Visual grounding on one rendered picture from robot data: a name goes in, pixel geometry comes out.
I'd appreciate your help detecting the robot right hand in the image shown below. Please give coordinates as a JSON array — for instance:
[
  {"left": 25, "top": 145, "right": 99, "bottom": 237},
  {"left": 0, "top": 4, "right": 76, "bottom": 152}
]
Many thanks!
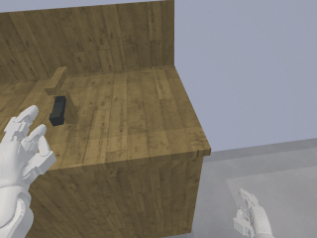
[{"left": 233, "top": 188, "right": 272, "bottom": 238}]

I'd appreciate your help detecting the robot left hand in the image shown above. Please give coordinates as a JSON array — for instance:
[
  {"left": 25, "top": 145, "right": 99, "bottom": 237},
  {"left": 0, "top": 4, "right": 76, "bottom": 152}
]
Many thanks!
[{"left": 0, "top": 105, "right": 56, "bottom": 191}]

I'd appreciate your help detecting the robot left forearm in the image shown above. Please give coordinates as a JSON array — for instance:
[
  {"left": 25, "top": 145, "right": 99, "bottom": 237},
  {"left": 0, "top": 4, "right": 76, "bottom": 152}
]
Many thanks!
[{"left": 0, "top": 185, "right": 34, "bottom": 238}]

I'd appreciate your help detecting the counter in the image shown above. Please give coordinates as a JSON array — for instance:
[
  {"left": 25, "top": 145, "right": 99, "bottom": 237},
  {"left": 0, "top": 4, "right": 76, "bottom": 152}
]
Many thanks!
[{"left": 0, "top": 0, "right": 212, "bottom": 238}]

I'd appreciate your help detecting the tap lever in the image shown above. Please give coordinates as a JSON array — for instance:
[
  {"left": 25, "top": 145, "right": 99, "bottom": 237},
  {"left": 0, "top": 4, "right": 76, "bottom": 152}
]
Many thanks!
[{"left": 49, "top": 96, "right": 66, "bottom": 126}]

